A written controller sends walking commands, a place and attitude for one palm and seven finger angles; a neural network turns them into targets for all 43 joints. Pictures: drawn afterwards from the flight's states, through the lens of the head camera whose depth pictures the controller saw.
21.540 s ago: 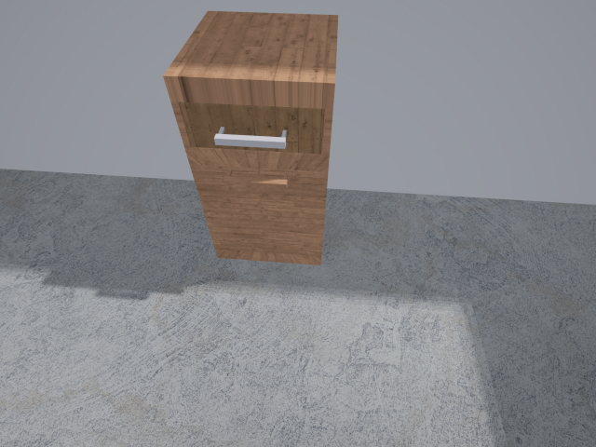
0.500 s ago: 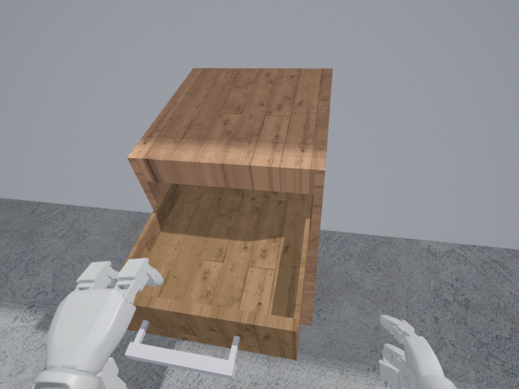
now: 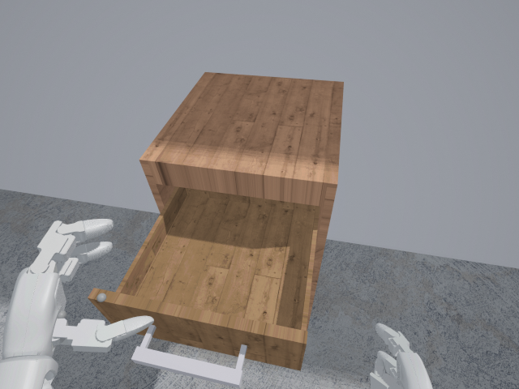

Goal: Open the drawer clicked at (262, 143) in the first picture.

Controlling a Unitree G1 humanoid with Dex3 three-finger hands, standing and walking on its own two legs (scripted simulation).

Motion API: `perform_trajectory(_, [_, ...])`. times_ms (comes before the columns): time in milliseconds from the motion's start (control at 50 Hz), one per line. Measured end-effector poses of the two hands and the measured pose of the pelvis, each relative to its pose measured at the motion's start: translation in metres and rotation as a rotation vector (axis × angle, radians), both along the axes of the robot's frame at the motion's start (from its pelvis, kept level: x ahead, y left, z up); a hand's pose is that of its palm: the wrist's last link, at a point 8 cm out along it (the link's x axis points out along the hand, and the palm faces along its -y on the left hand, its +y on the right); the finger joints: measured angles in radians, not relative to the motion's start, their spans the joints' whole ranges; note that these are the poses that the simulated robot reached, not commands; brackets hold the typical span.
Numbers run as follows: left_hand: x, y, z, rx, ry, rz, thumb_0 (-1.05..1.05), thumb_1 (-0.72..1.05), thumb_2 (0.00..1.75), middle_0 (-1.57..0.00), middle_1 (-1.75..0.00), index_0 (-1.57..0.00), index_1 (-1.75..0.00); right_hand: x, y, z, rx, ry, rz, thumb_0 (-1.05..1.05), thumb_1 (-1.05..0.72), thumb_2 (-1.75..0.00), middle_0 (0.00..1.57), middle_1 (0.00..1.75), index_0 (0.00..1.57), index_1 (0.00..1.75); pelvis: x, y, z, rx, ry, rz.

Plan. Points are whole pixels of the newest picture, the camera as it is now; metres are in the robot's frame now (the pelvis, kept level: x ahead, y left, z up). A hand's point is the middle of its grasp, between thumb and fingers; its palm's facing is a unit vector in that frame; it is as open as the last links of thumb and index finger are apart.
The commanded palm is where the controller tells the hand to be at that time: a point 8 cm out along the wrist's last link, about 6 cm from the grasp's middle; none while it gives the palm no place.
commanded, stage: draw the hand back to the body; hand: left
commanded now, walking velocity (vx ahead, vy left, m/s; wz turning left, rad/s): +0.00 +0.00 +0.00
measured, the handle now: (191, 353) +0.21 +0.15 -0.12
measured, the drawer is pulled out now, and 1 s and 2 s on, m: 0.29 0.29 0.29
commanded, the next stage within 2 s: step back with the hand held close in 0.62 s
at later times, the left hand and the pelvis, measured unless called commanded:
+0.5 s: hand (74, 292) +0.18 +0.22 +0.16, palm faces +0.37 -0.84 -0.39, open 8.1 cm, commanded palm +0.13 +0.27 +0.18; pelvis +0.00 -0.01 +0.00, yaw +0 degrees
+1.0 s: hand (100, 298) +0.18 +0.20 +0.15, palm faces +0.27 -0.83 -0.49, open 7.4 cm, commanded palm +0.12 +0.25 +0.18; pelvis -0.02 -0.03 +0.00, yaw -1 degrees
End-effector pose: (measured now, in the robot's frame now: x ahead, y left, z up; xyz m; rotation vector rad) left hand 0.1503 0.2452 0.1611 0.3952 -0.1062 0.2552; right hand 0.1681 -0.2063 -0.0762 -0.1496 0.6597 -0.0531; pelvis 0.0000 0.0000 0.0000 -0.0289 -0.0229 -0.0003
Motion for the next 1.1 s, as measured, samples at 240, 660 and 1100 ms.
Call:
perform_trajectory(240, [-0.01,0.017,0.012,0.042,-0.008,0.062,0.0,0.28,0.63,-0.25,-0.7,-0.25,-0.7,0.008,-0.012,0.005,-0.028,0.001,-0.011,0.01,-0.9,-0.9,0.2,0.3,0.2,0.3,0.0,-0.002,0.003,0.002,0.002,0.005])
perform_trajectory(660, [-0.01,0.008,0.017,0.051,-0.023,0.097,0.01,0.85,0.88,-0.21,-0.33,-0.21,-0.33,0.004,-0.029,0.002,-0.016,0.015,-0.023,0.01,-0.9,-0.9,0.2,0.3,0.2,0.3,-0.003,-0.019,0.005,0.011,-0.008,0.0])
perform_trajectory(1100, [-0.008,-0.003,0.008,0.163,0.041,-0.023,0.01,0.88,0.89,-0.21,-0.31,-0.21,-0.3,-0.027,-0.072,0.001,-0.079,0.125,-0.149,0.01,-0.91,-0.9,0.2,0.3,0.2,0.3,-0.022,-0.024,0.001,0.017,0.075,-0.007])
